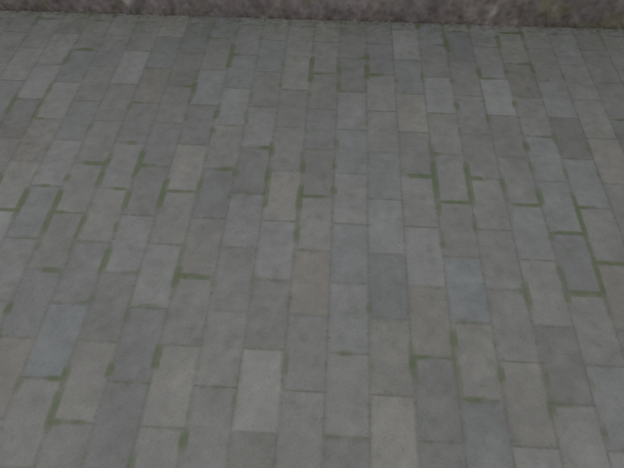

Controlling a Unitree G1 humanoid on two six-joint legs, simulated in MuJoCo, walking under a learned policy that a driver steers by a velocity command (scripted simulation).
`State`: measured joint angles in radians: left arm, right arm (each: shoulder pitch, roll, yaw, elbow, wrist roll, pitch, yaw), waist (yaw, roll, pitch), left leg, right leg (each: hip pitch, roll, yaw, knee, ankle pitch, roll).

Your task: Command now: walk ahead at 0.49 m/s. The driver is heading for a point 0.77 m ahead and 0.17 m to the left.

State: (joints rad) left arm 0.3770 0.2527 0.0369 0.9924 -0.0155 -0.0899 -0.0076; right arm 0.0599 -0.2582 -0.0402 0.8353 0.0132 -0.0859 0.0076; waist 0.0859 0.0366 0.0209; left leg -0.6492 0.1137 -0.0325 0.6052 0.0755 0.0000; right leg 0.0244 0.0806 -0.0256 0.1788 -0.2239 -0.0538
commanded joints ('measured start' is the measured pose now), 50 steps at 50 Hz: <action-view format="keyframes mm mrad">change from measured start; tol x32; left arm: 1 40 167 33 -18 -7 4 9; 29 -473 67 9 -242 -2 -10 -29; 36 63 298 91 -107 15 -7 -22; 50 -159 139 45 -97 32 -32 12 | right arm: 1 -126 -60 -4 -104 6 -18 18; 8 410 -269 -77 14 -14 -16 21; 50 141 -62 -35 -18 8 28 -6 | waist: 1 -9 -81 75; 8 -183 241 -426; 28 -167 13 73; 36 -5 -313 -384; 50 -73 -83 27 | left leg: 1 10 -25 12 -67 -23 17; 6 525 -76 45 -112 -128 117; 8 1078 291 -669 -261 -333 327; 15 495 104 -173 -459 -71 225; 34 701 79 11 -70 447 127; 36 73 -179 38 575 -537 24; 38 -101 -99 -104 721 -587 55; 50 -26 11 -61 239 -30 14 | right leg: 1 -22 -310 133 -27 243 -144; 6 -54 -247 65 420 619 -64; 8 -635 -10 89 1020 -346 21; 9 -737 -73 156 1116 -333 1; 23 -686 -197 51 503 328 57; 31 -680 -149 34 323 195 0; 34 -249 -77 -25 294 183 -65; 36 388 -468 651 225 25 -292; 50 -149 -293 -42 -81 307 -120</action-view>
